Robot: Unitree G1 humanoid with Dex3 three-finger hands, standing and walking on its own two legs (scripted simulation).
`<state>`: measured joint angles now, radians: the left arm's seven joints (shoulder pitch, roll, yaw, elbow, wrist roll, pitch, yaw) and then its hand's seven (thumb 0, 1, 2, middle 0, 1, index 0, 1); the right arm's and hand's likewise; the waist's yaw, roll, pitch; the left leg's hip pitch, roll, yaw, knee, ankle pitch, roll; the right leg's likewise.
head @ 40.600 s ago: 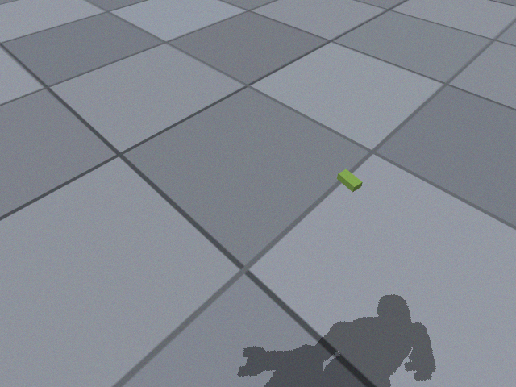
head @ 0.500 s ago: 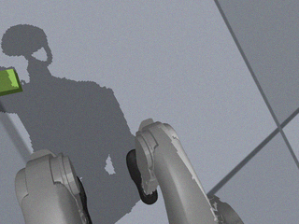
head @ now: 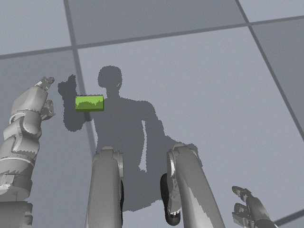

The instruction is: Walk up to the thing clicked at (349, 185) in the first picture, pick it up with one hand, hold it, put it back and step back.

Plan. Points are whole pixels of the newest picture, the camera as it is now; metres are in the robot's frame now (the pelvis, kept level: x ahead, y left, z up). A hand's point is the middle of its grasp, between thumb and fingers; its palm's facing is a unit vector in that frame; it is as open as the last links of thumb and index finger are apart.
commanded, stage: home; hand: left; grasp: from above
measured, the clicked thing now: (90, 103) +0.55 +0.25 -0.43
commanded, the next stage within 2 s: none
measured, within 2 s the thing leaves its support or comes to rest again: neither
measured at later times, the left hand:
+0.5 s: hand (40, 151) +0.28 +0.21 +0.09, palm faces +0.09 -0.95 -0.29, open 7.4 cm
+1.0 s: hand out of the picture +0.21 +0.19 +0.22, palm faces +0.18 -0.96 -0.20, open 7.4 cm
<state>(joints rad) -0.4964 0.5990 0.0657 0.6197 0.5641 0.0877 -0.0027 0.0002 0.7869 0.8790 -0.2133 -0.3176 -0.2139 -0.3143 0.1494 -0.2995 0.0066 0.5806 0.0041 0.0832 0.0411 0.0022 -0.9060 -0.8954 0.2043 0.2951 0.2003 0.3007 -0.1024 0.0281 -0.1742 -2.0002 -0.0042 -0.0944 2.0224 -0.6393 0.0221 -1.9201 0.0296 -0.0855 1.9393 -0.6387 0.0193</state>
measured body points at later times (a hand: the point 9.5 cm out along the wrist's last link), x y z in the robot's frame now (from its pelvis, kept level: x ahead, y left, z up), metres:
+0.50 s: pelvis +0.04 -0.01 +0.19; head +0.13 +0.02 +0.63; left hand +0.27 +0.26 +0.11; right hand +0.22 -0.24 +0.10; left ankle +0.08 +0.11 -0.42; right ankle +0.10 -0.13 -0.42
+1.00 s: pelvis +0.09 -0.01 +0.27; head +0.09 +0.00 +0.72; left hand +0.20 +0.24 +0.23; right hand +0.28 -0.23 +0.21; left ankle +0.08 +0.11 -0.42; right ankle +0.10 -0.13 -0.42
